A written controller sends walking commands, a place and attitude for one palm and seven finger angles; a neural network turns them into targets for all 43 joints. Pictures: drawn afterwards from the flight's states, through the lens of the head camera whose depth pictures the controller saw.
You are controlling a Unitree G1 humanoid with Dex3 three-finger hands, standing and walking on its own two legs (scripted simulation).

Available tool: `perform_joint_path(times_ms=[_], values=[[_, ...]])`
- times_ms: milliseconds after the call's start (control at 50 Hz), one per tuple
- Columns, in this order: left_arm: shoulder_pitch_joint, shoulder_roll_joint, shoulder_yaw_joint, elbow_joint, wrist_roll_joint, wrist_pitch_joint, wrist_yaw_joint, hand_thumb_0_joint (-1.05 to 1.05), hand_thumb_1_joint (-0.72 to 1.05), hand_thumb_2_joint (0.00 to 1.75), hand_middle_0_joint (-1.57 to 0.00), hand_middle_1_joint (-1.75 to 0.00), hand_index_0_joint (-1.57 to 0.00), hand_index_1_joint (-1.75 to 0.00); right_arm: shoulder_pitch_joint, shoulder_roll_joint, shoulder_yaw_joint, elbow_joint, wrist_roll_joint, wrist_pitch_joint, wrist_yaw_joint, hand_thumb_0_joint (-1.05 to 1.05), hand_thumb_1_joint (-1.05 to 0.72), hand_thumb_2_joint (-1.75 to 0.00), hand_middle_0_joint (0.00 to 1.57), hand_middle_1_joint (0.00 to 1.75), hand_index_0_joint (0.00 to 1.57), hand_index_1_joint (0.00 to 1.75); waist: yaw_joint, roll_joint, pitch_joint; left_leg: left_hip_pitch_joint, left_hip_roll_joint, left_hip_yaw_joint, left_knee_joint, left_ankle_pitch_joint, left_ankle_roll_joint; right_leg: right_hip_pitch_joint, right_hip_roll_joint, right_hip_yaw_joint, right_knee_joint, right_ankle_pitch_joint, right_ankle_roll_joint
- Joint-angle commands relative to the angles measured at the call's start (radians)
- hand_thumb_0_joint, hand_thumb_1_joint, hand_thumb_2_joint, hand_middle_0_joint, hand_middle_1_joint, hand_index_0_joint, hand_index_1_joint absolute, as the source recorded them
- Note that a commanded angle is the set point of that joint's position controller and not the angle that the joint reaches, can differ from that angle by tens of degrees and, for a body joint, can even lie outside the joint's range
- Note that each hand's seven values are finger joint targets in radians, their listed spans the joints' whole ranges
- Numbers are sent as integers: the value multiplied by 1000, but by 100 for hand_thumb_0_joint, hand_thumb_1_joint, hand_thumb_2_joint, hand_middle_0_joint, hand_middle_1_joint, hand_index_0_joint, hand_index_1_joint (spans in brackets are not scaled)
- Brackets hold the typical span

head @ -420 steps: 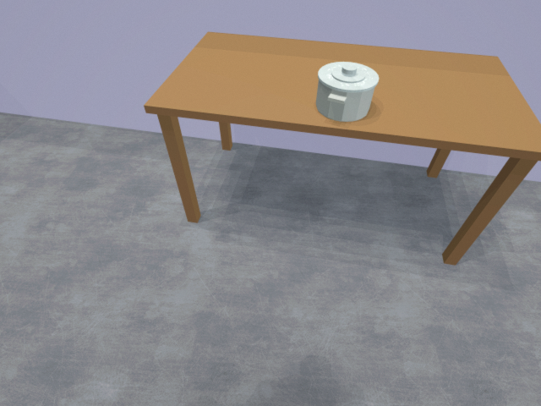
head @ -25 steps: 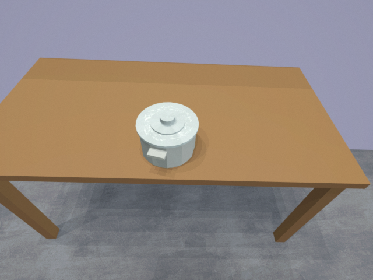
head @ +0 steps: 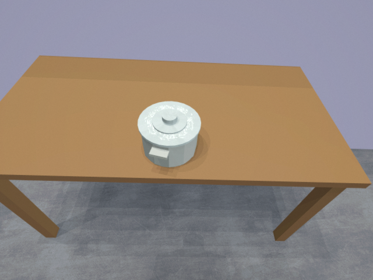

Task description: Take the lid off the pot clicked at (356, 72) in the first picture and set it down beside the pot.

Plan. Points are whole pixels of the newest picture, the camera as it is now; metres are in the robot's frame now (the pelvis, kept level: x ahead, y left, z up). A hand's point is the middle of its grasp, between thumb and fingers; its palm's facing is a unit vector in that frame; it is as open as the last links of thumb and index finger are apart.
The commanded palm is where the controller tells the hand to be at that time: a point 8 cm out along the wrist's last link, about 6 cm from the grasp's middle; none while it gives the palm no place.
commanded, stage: shuffle to correct the standing spot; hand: left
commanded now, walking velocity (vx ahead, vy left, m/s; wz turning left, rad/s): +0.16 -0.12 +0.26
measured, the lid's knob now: (169, 116) +0.55 +0.09 +0.01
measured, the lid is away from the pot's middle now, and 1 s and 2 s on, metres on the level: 0.00 0.00 0.00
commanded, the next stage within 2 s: come to a stop and stand still in 0.66 s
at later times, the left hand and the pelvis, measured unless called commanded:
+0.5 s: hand out of the picture +0.01 +0.12 -0.19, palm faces +0.09 -0.99 -0.15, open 7.4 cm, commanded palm none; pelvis +0.07 -0.03 -0.01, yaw +2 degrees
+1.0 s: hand out of the picture +0.11 +0.11 -0.19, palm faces +0.11 -0.97 -0.21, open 7.3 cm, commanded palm none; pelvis +0.10 -0.07 -0.01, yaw +5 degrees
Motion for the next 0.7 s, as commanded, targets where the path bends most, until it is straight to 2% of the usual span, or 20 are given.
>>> perform_joint_path(times_ms=[0, 40, 100, 140, 160, 200, 280, 320, 360, 400, 460, 500, 540, 560, 580, 600, 620, 640, 660, 680], values=[[90, 74, 11, -17, 0, -9, 0, 0, 90, 90, -20, -30, -20, -30, 78, -82, -15, -22, 2, -17, -4, 0, -90, -90, 20, 30, 20, 30, -4, 17, 54, -58, 124, -124, -111, 91, 4, -13, -69, 57, -72, 72, -46], [92, 73, 13, -17, 4, -7, -3, 0, 90, 90, -20, -30, -20, -30, 85, -84, -18, -20, -1, -14, -1, 0, -90, -90, 20, 30, 20, 30, -9, 20, 60, -67, 126, -142, -132, -36, 11, -30, -58, 40, -58, -25, -44], [88, 68, 18, -31, 12, 0, -9, 0, 90, 90, -20, -30, -20, -30, 79, -102, -30, -29, -7, -5, 3, 0, -90, -90, 20, 30, 20, 30, -4, 67, 117, -156, 147, -204, -200, -269, 35, -53, -31, -7, -14, -146, -37], [98, 60, 19, -31, 16, -1, -11, 0, 90, 90, -20, -30, -20, -30, 80, -104, -36, -35, -8, -3, 3, 0, -90, -90, 20, 30, 20, 30, -3, 90, 139, -175, 156, -224, -217, -307, 44, -69, -19, -23, 14, -140, -40], [102, 53, 19, -30, 16, -3, -12, 0, 90, 90, -20, -30, -20, -30, 85, -103, -36, -35, -9, -5, 3, 0, -90, -90, 20, 30, 20, 30, -4, 107, 138, -168, 161, -233, -221, -297, 50, -74, -17, -26, 27, -124, -42], [118, 54, 21, -30, 16, -9, -13, 0, 90, 90, -20, -30, -20, -30, 91, -104, -39, -41, -8, -8, 2, 0, -90, -90, 20, 30, 20, 30, -1, 90, 121, -158, 163, -229, -189, -244, 57, -62, -23, -27, 26, -97, -46], [139, 57, 23, -12, 8, -23, -10, 0, 90, 90, -20, -30, -20, -30, 109, -82, -39, -37, -6, -21, -4, 0, -90, -90, 20, 30, 20, 30, -9, -2, 61, -85, 140, -166, -56, 67, 52, -29, -44, 8, 19, 57, -68], [148, 59, 29, -5, 6, -27, -5, 0, 90, 90, -20, -30, -20, -30, 114, -81, -38, -32, -7, -26, -8, 0, -90, -90, 20, 30, 20, 30, -15, -12, 29, -53, 125, -123, 10, 199, 39, -14, -61, 27, 32, 152, -81], [153, 65, 33, 0, 3, -28, -2, 0, 90, 90, -20, -30, -20, -30, 117, -76, -37, -28, -6, -27, -12, 0, -90, -90, 20, 30, 20, 30, -17, -17, 3, -42, 122, -105, 48, 269, 32, 16, -69, 29, 45, 230, -90], [167, 74, 38, 5, 2, -29, -1, 0, 90, 90, -20, -30, -20, -30, 102, -76, -39, -27, -6, -27, -15, 0, -90, -90, 20, 30, 20, 30, -12, -19, -5, -56, 113, -86, 89, 299, 23, 48, -81, 43, 50, 329, -101], [188, 94, 49, 15, 1, -29, 4, 0, 90, 90, -20, -30, -20, -30, 88, -70, -42, -27, -5, -27, -21, 0, -90, -90, 20, 30, 20, 30, -9, -40, -40, -86, 95, -46, 150, 315, 2, 131, -109, 65, 80, 561, -126], [181, 106, 54, 10, 0, -25, 4, 0, 90, 90, -20, -30, -20, -30, 77, -73, -45, -29, -4, -25, -22, 0, -90, -90, 20, 30, 20, 30, -11, -39, -38, -106, 90, -37, 169, 295, -4, 149, -116, 65, 93, 627, -136], [153, 105, 56, -1, 2, -20, 4, 0, 90, 90, -20, -30, -20, -30, 83, -77, -50, -19, -4, -23, -26, 0, -90, -90, 20, 30, 20, 30, -27, -3, -40, -51, 106, -45, 137, 349, 1, 107, -104, 35, 135, 661, -126], [123, 100, 55, -14, 1, -17, 2, 0, 90, 90, -20, -30, -20, -30, 104, -91, -53, -10, -7, -21, -30, 0, -90, -90, 20, 30, 20, 30, -45, 48, -44, 19, 136, -76, 102, 434, 15, 41, -79, 6, 182, 617, -108], [81, 92, 55, -37, -3, -14, -2, 0, 90, 90, -20, -30, -20, -30, 130, -116, -63, -4, -11, -16, -33, 0, -90, -90, 20, 30, 20, 30, -63, 105, -27, 94, 196, -160, 67, 525, 51, -69, -36, -39, 244, 467, -81], [31, 71, 55, -66, 2, -12, -4, 0, 90, 90, -20, -30, -20, -30, 167, -148, -69, 4, -15, -11, -37, 0, -90, -90, 20, 30, 20, 30, -81, 204, 0, 140, 279, -256, 13, 679, 102, -180, 4, -90, 320, 159, -54], [-22, 61, 56, -91, 5, -6, -6, 0, 90, 90, -20, -30, -20, -30, 183, -158, -69, 13, -23, -5, -38, 0, -90, -90, 20, 30, 20, 30, -84, 255, 51, 162, 361, -324, -35, 848, 150, -289, 15, -95, 391, -232, -47], [-54, 71, 63, -110, 5, 5, -10, 0, 90, 90, -20, -30, -20, -30, 174, -171, -67, 7, -31, 1, -39, 0, -90, -90, 20, 30, 20, 30, -78, 231, 81, 158, 391, -331, -37, 915, 172, -329, 8, -67, 436, -378, -53], [-64, 76, 69, -122, 4, 13, -15, 0, 90, 90, -20, -30, -20, -30, 146, -180, -70, -7, -36, 1, -39, 0, -90, -90, 20, 30, 20, 30, -68, 230, 92, 138, 396, -319, -31, 896, 173, -334, -7, -45, 457, -403, -57], [-63, 87, 74, -137, 0, 15, -20, 0, 90, 90, -20, -30, -20, -30, 115, -183, -72, -26, -36, -1, -39, 0, -90, -90, 20, 30, 20, 30, -50, 211, 96, 115, 388, -303, -18, 855, 163, -308, -21, -23, 410, -391, -64]])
